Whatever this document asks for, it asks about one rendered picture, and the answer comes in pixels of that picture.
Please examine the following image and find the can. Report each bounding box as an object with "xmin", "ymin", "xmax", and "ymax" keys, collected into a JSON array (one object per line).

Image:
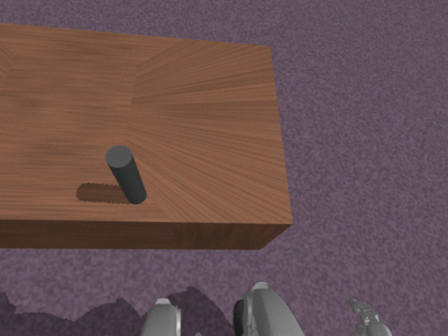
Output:
[{"xmin": 105, "ymin": 145, "xmax": 146, "ymax": 204}]

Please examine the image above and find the right robot hand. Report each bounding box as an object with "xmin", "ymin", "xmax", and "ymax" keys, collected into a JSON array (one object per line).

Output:
[{"xmin": 349, "ymin": 298, "xmax": 392, "ymax": 336}]

